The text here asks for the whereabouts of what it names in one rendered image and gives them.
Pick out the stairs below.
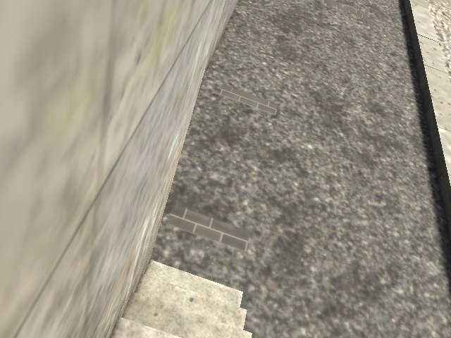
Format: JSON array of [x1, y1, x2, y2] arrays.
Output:
[[109, 260, 252, 338]]

